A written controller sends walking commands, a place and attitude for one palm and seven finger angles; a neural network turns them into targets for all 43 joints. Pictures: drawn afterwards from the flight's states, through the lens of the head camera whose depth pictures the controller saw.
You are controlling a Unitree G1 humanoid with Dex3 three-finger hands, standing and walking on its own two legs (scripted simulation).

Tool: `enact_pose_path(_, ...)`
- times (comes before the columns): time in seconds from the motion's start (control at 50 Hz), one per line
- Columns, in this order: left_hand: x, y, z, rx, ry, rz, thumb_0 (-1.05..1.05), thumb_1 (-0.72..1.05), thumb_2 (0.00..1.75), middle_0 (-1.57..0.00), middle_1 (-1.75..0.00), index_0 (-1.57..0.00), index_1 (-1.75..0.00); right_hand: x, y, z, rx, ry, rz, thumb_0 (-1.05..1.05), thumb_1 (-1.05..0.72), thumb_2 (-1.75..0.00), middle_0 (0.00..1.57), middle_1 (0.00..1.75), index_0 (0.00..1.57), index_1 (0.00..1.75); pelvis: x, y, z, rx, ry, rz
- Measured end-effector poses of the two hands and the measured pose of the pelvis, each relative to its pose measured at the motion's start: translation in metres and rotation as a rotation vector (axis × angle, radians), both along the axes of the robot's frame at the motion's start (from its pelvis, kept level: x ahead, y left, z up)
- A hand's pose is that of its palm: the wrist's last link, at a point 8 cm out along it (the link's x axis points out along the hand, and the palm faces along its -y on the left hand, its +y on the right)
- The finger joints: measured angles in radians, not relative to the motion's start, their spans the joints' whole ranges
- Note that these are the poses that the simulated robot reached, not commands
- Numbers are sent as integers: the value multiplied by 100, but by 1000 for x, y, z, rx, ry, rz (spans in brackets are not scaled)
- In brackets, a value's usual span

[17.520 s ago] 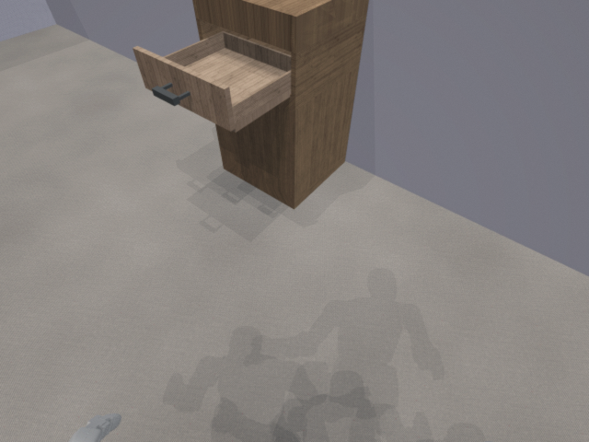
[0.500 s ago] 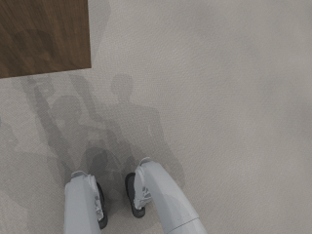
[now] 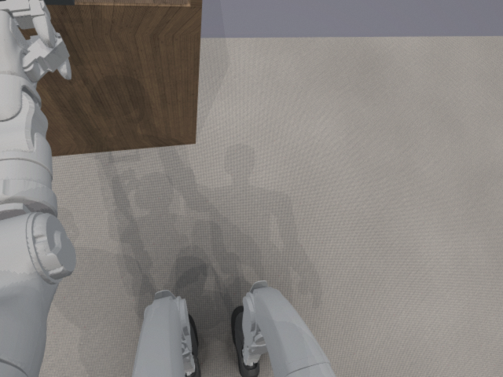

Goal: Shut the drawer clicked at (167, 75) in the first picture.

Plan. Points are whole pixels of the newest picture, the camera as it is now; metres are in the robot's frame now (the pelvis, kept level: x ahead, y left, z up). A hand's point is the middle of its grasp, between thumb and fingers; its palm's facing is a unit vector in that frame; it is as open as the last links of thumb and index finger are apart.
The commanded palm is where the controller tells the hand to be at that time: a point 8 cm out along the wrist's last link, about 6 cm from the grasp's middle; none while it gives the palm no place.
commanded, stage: draw the hand back to the body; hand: left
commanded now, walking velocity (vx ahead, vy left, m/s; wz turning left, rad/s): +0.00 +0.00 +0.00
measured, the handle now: out of the picture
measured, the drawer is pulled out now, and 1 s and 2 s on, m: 0.00 0.00 0.00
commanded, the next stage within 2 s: step back with the hand held close in 1.44 s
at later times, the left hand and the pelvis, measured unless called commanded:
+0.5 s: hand out of the picture +0.43 +0.23 +0.14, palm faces +0.12 -0.99 -0.04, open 3.3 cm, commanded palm +0.39 +0.26 +0.15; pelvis +0.04 +0.00 +0.09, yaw +4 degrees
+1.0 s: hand out of the picture +0.27 +0.25 +0.25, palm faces +0.34 -0.89 -0.29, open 3.3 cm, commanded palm +0.22 +0.29 +0.27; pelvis +0.04 +0.01 +0.15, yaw +5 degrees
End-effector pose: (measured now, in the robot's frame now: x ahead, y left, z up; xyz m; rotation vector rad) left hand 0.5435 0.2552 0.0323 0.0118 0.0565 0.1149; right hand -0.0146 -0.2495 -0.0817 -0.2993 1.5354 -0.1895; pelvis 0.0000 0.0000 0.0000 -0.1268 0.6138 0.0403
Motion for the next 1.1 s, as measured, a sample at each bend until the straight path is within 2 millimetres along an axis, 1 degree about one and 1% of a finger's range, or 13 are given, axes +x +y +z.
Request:
enact_pose_path(0.1, 0, 2, 6, 9, -32, -7, 2, 90, 90, -140, -160, -140, -160, 27, -10, 2, -17, -29, 34, 0, -90, -90, 21, 30, 20, 30, 7, -1, 4, 1, -6, 13)
enact_pose_path(0.16, -8, 2, 14, 31, -51, -24, 2, 90, 90, -140, -160, -140, -160, 39, -11, 5, -10, -49, 24, 0, -91, -90, 20, 30, 20, 30, 11, -1, 10, 6, -15, 12)
enact_pose_path(0.2, -22, 3, 22, 47, -51, -38, 2, 90, 90, -140, -160, -139, -160, 49, -9, 10, 10, -71, 10, 0, -91, -90, 20, 30, 20, 30, 15, 0, 20, 13, -31, 7)
enact_pose_path(0.28, -62, 5, 40, 44, 13, -51, 2, 90, 90, -140, -160, -139, -160, 74, 1, 26, 67, -142, 5, 0, -91, -90, 20, 30, 20, 30, 24, 1, 46, 34, -86, 1)
enact_pose_path(0.36, -102, 11, 68, 19, 23, -7, 2, 90, 90, -140, -160, -139, -160, 106, 9, 47, 94, -254, 43, 0, -91, -90, 20, 30, 20, 30, 33, 1, 68, 49, -153, 14)
enact_pose_path(0.44, -130, 20, 98, 17, -39, 33, 2, 90, 90, -140, -160, -140, -160, 139, 9, 64, 90, -375, 96, 0, -91, -90, 21, 30, 20, 30, 37, 0, 80, 59, -222, 33)
enact_pose_path(0.54, -157, 19, 117, 34, -43, -21, 2, 90, 90, -140, -160, -140, -160, 170, 6, 82, 81, -502, 134, 0, -91, -90, 20, 30, 20, 30, 34, 2, 89, 67, -297, 47)
enact_pose_path(0.58, -171, 16, 122, 27, -34, -47, 2, 90, 90, -140, -160, -140, -160, 179, 7, 89, 81, -548, 138, 0, -91, -90, 20, 30, 20, 30, 33, 3, 93, 72, -325, 45)
enact_pose_path(0.68, -215, 14, 139, 161, 65, 22, 2, 90, 90, -140, -160, -140, -160, 195, 16, 109, 82, -619, 114, 0, -91, -90, 20, 30, 20, 30, 33, 6, 111, 97, -411, 33)
enact_pose_path(0.76, -246, 24, 159, 221, 90, 120, 2, 90, 90, -140, -160, -140, -160, 209, 29, 123, 97, -667, 136, 0, -91, -90, 20, 30, 20, 30, 32, 6, 123, 110, -475, 37)
enact_pose_path(0.86, -272, 37, 194, 264, 45, 215, 2, 90, 90, -140, -160, -140, -160, 228, 44, 139, 127, -732, 187, 1, -90, -90, 20, 30, 20, 30, 32, 7, 135, 122, -543, 50)
enact_pose_path(0.94, -293, 35, 219, 286, -4, 232, 2, 90, 90, -140, -160, -140, -160, 242, 54, 149, 158, -786, 218, 1, -90, -90, 20, 30, 20, 30, 35, 7, 143, 130, -587, 51)
enact_pose_path(1.1, -341, 32, 248, 329, -42, 262, 2, 90, 90, -140, -160, -140, -160, 257, 59, 163, 183, -837, 264, 1, -90, -90, 21, 30, 20, 30, 40, 4, 151, 138, -642, 49)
